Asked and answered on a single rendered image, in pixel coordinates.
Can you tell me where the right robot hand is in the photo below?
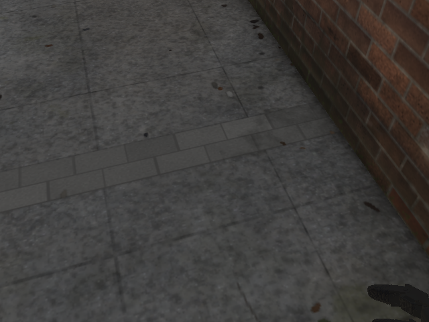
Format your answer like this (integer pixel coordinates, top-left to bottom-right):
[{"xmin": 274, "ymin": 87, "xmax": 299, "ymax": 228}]
[{"xmin": 367, "ymin": 284, "xmax": 429, "ymax": 322}]

